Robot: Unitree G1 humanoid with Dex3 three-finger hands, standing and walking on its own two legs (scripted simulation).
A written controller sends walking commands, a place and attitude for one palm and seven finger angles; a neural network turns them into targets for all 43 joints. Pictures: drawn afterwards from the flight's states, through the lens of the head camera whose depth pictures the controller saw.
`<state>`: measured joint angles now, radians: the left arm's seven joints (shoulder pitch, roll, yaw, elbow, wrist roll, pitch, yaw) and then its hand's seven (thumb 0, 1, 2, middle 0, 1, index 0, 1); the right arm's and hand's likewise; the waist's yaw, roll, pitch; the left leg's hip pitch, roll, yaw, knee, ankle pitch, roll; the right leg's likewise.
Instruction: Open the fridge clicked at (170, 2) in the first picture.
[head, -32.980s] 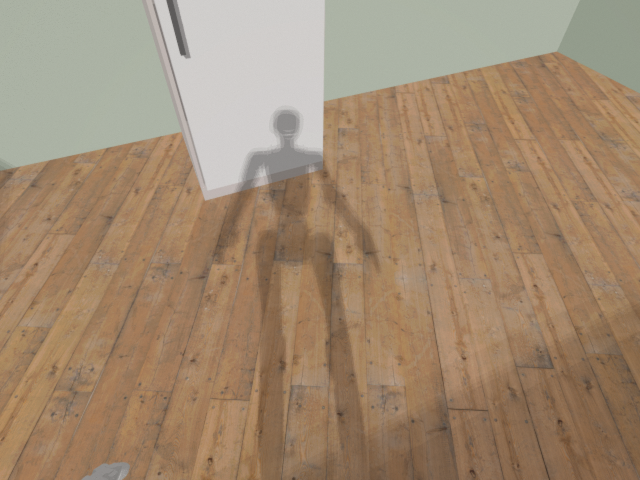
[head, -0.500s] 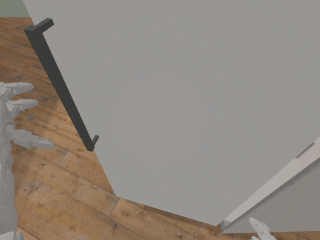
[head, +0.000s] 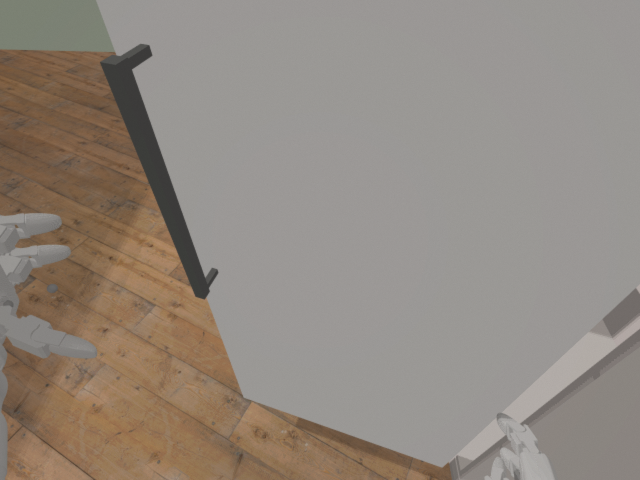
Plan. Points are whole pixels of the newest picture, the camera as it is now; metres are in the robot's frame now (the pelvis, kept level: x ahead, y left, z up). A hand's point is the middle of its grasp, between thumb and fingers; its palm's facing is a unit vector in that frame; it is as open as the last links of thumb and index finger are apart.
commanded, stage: slip the hand off the handle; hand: left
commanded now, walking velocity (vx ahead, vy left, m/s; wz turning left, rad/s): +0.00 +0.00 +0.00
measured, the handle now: (178, 201) +0.40 +0.24 +0.14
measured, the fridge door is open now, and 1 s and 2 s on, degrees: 73 73 73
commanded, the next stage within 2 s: draw the hand back to the body in 0.16 s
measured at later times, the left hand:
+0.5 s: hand (57, 307) +0.24 +0.30 +0.14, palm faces +0.06 -0.99 -0.13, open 14.7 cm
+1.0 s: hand (37, 319) +0.21 +0.30 +0.15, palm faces +0.47 -0.80 -0.37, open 13.4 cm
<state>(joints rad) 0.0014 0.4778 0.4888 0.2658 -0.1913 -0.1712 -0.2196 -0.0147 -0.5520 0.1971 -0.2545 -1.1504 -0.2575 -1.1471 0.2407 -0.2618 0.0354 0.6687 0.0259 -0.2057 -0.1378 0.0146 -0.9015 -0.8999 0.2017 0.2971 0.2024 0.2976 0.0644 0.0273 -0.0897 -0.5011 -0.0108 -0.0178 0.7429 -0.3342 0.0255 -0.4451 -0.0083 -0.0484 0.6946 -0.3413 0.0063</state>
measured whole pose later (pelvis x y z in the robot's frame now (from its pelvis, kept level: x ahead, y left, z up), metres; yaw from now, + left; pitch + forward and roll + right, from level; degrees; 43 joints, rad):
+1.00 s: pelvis +0.01 +0.01 +0.01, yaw +0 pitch +1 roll -2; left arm 0.35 0.40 0.38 -0.28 -0.10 -0.05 0.06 -0.01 -0.26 0.34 -0.24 -0.98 -0.25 -0.98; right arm 0.24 -0.23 0.05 0.67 0.01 -0.31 -0.08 0.02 -0.90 -0.90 0.20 0.30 0.20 0.30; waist 0.09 0.04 -0.06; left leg -0.36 -0.02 -0.01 0.67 -0.32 0.03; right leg -0.30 -0.01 -0.04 0.61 -0.32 0.01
